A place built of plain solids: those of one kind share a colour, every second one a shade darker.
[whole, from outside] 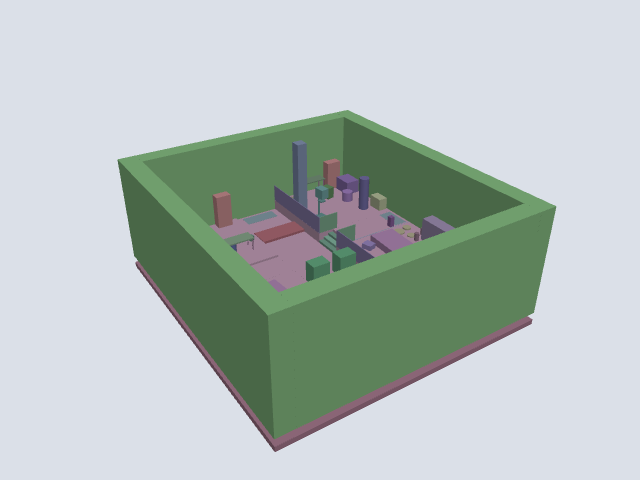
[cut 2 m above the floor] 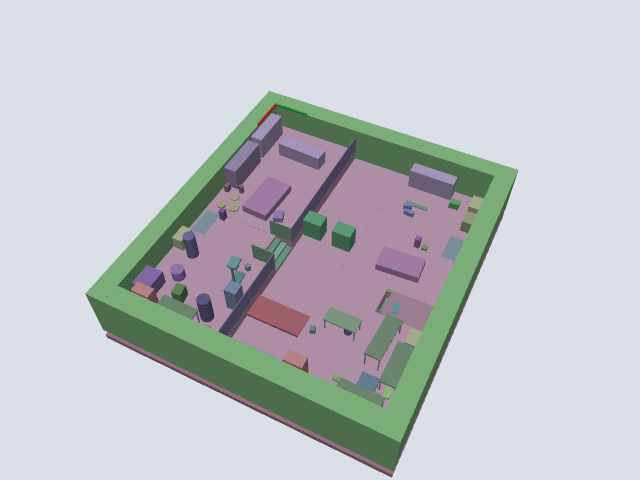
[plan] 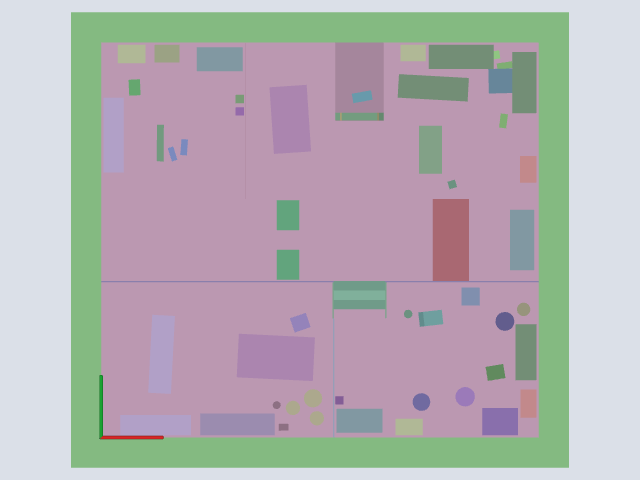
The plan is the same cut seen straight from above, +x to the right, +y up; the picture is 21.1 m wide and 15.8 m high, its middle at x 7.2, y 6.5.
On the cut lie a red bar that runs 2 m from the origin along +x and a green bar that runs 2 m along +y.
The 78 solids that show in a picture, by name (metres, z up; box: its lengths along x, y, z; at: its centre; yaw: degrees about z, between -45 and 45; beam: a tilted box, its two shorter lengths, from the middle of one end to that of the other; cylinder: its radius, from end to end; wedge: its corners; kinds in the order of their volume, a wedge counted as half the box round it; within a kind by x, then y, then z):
{
 "wall_1": {"box": [1.0, 13.0, 6.0], "at": [-0.5, 6.5, 2.0]},
 "wall_2": {"box": [16.4, 1.0, 6.0], "at": [7.2, -0.5, 2.0]},
 "wall_3": {"box": [16.4, 1.0, 6.0], "at": [7.2, 13.5, 2.0]},
 "wall_4": {"box": [1.0, 13.0, 6.0], "at": [14.9, 6.5, 2.0]},
 "floor_1": {"box": [3.05, 5.15, 1.0], "at": [1.52, 10.43, -0.5]},
 "floor_2": {"box": [7.65, 5.15, 1.0], "at": [3.83, 2.58, 0.1]},
 "floor_3": {"box": [1.7, 5.15, 1.0], "at": [3.9, 10.43, -0.5]},
 "floor_4": {"box": [2.95, 5.15, 1.0], "at": [6.22, 10.43, -0.5]},
 "floor_5": {"box": [14.4, 2.7, 1.0], "at": [7.2, 6.5, -0.5]},
 "floor_6": {"box": [1.7, 4.22, 1.0], "at": [8.5, 2.11, 0.1]},
 "floor_7": {"box": [1.6, 2.58, 1.0], "at": [8.5, 9.14, -0.5]},
 "floor_8": {"box": [1.6, 2.31, 1.0], "at": [8.5, 11.85, -0.5]},
 "floor_9": {"box": [5.1, 5.15, 1.12], "at": [11.85, 10.43, -0.44]},
 "floor_10": {"box": [5.05, 5.15, 1.0], "at": [11.88, 2.58, 0.1]},
 "floor_base_1": {"box": [16.4, 15.0, 0.3], "at": [7.2, 6.5, -1.57]},
 "board_stack_1": {"box": [0.67, 2.46, 1.18], "at": [0.41, 9.95, 0.59]},
 "board_stack_2": {"box": [2.33, 0.67, 1.3], "at": [1.79, 0.41, 1.25]},
 "board_stack_3": {"box": [0.75, 2.57, 0.84], "at": [1.99, 2.74, 1.02], "yaw": -3.0},
 "board_stack_4": {"box": [2.46, 0.72, 1.3], "at": [4.48, 0.43, 1.25]},
 "sheet_stack_1": {"box": [2.51, 1.44, 0.42], "at": [5.75, 2.64, 0.81], "yaw": -2.8},
 "sheet_stack_2": {"box": [1.23, 2.2, 0.42], "at": [6.22, 10.47, 0.21], "yaw": 3.8},
 "tool_cabinet_1": {"box": [0.55, 0.89, 1.97], "at": [14.05, 8.82, 1.1]},
 "tool_cabinet_2": {"box": [0.53, 0.93, 1.79], "at": [14.06, 1.12, 1.5]},
 "neck_1": {"box": [0.75, 0.99, 1.15], "at": [6.15, 5.68, 0.57]},
 "neck_2": {"box": [0.75, 0.99, 1.15], "at": [6.15, 7.32, 0.57]},
 "column_a0a_1": {"box": [0.6, 0.6, 4.4], "at": [12.16, 4.64, 2.8]},
 "offcut_bin_1": {"box": [0.91, 0.61, 0.75], "at": [1.0, 12.62, 0.38]},
 "offcut_bin_2": {"box": [0.82, 0.59, 0.71], "at": [2.17, 12.63, 0.35]},
 "offcut_bin_3": {"box": [0.9, 0.55, 0.72], "at": [10.13, 0.34, 0.96]},
 "offcut_bin_4": {"box": [0.83, 0.55, 0.8], "at": [10.27, 12.65, 0.52]},
 "dust_extractor_1": {"cylinder": 0.29, "from": [10.54, 1.17, 0.6], "to": [10.54, 1.17, 2.58]},
 "dust_extractor_2": {"cylinder": 0.31, "from": [13.29, 3.82, 0.6], "to": [13.29, 3.82, 2.75]},
 "step_tread_1": {"box": [1.7, 0.31, 0.85], "at": [8.5, 4.37, 0.03]},
 "step_tread_2": {"box": [1.7, 0.31, 0.7], "at": [8.5, 4.68, -0.05]},
 "step_tread_3": {"box": [1.7, 0.31, 0.55], "at": [8.5, 4.99, -0.12]},
 "forge_hearth_1": {"box": [1.18, 0.9, 0.81], "at": [13.13, 0.52, 1.0]},
 "step_hump_1": {"box": [1.2, 2.7, 0.2], "at": [11.51, 6.5, 0.05]},
 "workbench_top_1": {"box": [0.76, 1.59, 0.08], "at": [10.84, 9.47, 0.87], "yaw": -0.1},
 "workbench_top_2": {"box": [2.31, 0.78, 0.08], "at": [10.93, 11.51, 1.07], "yaw": -3.2},
 "workbench_top_3": {"box": [2.14, 0.8, 0.08], "at": [11.85, 12.53, 0.95]},
 "workbench_top_4": {"box": [0.8, 2.02, 0.08], "at": [13.93, 11.68, 1.03]},
 "workbench_top_5": {"box": [0.7, 1.85, 0.07], "at": [13.98, 2.81, 1.52]},
 "rail_rim_1": {"box": [7.65, 0.04, 1.0], "at": [3.83, 5.13, 1.1]},
 "rail_rim_2": {"box": [5.05, 0.04, 1.0], "at": [11.88, 5.13, 1.1]},
 "floor_gap_1": {"box": [0.22, 0.26, 0.03], "at": [7.81, 10.56, -0.01]},
 "floor_gap_2": {"box": [1.6, 0.26, 0.65], "at": [8.5, 10.56, -1.07]},
 "floor_gap_3": {"box": [0.22, 0.26, 0.03], "at": [9.19, 10.56, -0.01]},
 "low_mat_1": {"box": [1.52, 0.8, 0.06], "at": [3.9, 12.45, -0.02]},
 "low_mat_2": {"box": [1.52, 0.8, 0.06], "at": [8.5, 0.55, 0.58]},
 "low_mat_3": {"box": [0.8, 2.0, 0.06], "at": [13.85, 6.5, -0.02]},
 "pillar_drill_1": {"box": [0.78, 0.48, 0.13], "at": [10.85, 3.92, 0.61], "yaw": 6.5},
 "pillar_drill_2": {"box": [0.62, 0.48, 0.58], "at": [10.93, 3.93, 2.19], "yaw": 6.5},
 "anvil_block_1": {"box": [0.59, 0.47, 0.71], "at": [12.98, 2.14, 0.95], "yaw": 9.3},
 "quench_tub_1": {"cylinder": 0.32, "from": [11.98, 1.34, 0.6], "to": [11.98, 1.34, 1.18]},
 "hose_coil_1": {"cylinder": 0.23, "from": [6.31, 0.97, 0.55], "to": [6.31, 0.97, 0.66]},
 "hose_coil_2": {"cylinder": 0.3, "from": [6.97, 1.29, 0.55], "to": [6.97, 1.29, 0.68]},
 "hose_coil_3": {"cylinder": 0.23, "from": [7.1, 0.63, 0.55], "to": [7.1, 0.63, 0.69]},
 "hose_coil_4": {"cylinder": 0.22, "from": [13.9, 4.22, 0.55], "to": [13.9, 4.22, 0.69]},
 "edge_bin_1": {"box": [0.28, 0.28, 0.62], "at": [4.56, 10.73, 0.31]},
 "edge_bin_2": {"box": [0.28, 0.28, 0.61], "at": [7.84, 1.22, 0.91]},
 "rail_1": {"box": [0.04, 1.19, 1.0], "at": [7.63, 4.51, 1.1]},
 "rail_2": {"box": [0.04, 1.19, 1.0], "at": [9.37, 4.51, 1.1]},
 "sawhorses_top_1": {"box": [1.32, 0.81, 0.08], "at": [13.41, 11.74, 0.81], "yaw": 1.2},
 "step_stool_1": {"box": [0.56, 0.5, 0.29], "at": [6.55, 3.78, 0.75], "yaw": 18.9},
 "carton_1": {"box": [0.38, 0.53, 0.39], "at": [1.1, 11.52, 0.2], "yaw": 2.3},
 "offcut_1": {"box": [0.58, 0.27, 0.15], "at": [12.83, 12.57, 0.14], "yaw": 7.5},
 "offcut_2": {"box": [0.24, 0.47, 0.14], "at": [13.24, 10.42, 0.14], "yaw": -7.3},
 "offcut_3": {"box": [0.51, 0.22, 0.15], "at": [13.28, 12.24, 0.14], "yaw": 8.8},
 "toolbox_1": {"box": [0.19, 0.46, 0.3], "at": [2.35, 9.33, 0.15], "yaw": 17.5},
 "toolbox_2": {"box": [0.22, 0.53, 0.25], "at": [2.73, 9.55, 0.12], "yaw": -4.1},
 "cable_reel_1": {"cylinder": 0.13, "from": [5.78, 1.06, 0.6], "to": [5.78, 1.06, 1.05]},
 "cable_reel_2": {"box": [0.32, 0.23, 0.41], "at": [6.0, 0.34, 0.81], "yaw": 0.3},
 "bucket_1": {"cylinder": 0.14, "from": [10.1, 4.06, 0.6], "to": [10.1, 4.06, 0.88]},
 "bucket_2": {"box": [0.26, 0.26, 0.28], "at": [11.55, 8.33, 0.26], "yaw": 17.4},
 "plank_1": {"box": [0.23, 1.21, 0.1], "at": [1.94, 9.69, 0.0], "yaw": -0.3},
 "inway_grating_1": {"box": [0.65, 0.32, 0.08], "at": [8.59, 11.21, -0.01], "yaw": 10.2},
 "edge_offcut_1": {"box": [0.28, 0.28, 0.19], "at": [4.56, 11.14, 0.04]},
 "low_stripE_1": {"box": [0.04, 3.92, 0.06], "at": [7.65, 1.96, 0.58]}
}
